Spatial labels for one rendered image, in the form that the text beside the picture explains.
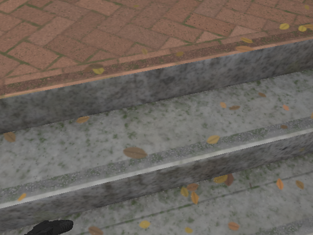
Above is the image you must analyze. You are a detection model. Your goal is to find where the left robot hand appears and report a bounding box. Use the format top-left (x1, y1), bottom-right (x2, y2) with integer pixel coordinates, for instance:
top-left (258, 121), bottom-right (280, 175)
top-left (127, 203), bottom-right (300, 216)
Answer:
top-left (24, 219), bottom-right (73, 235)

